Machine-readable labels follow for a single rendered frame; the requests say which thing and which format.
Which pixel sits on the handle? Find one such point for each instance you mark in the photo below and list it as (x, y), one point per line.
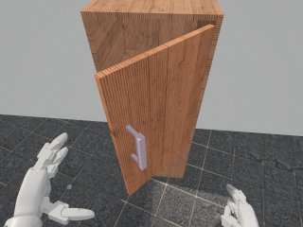
(140, 146)

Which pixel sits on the left robot hand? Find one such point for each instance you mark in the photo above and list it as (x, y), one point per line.
(31, 199)

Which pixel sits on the cupboard door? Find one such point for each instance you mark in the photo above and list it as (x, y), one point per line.
(156, 93)

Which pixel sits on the right robot hand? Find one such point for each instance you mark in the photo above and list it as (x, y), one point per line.
(244, 214)

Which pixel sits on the left robot forearm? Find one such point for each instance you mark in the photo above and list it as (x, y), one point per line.
(24, 221)

